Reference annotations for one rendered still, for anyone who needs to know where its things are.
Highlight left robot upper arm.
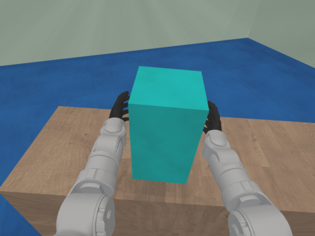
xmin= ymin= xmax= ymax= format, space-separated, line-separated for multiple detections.
xmin=53 ymin=193 xmax=115 ymax=236

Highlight robot left hand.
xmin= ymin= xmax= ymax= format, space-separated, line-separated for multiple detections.
xmin=109 ymin=91 xmax=130 ymax=121

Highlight left robot forearm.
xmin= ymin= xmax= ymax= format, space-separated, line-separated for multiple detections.
xmin=56 ymin=118 xmax=126 ymax=230

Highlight pedestal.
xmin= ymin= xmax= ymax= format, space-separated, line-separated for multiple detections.
xmin=0 ymin=106 xmax=315 ymax=236

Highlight right robot forearm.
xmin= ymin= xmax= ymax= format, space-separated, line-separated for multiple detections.
xmin=201 ymin=130 xmax=293 ymax=236

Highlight robot right hand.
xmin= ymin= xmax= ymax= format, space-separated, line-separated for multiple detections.
xmin=203 ymin=101 xmax=222 ymax=134

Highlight carton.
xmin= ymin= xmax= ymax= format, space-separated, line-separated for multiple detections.
xmin=128 ymin=66 xmax=209 ymax=184

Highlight right robot upper arm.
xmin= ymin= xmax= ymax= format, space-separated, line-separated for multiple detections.
xmin=228 ymin=204 xmax=292 ymax=236

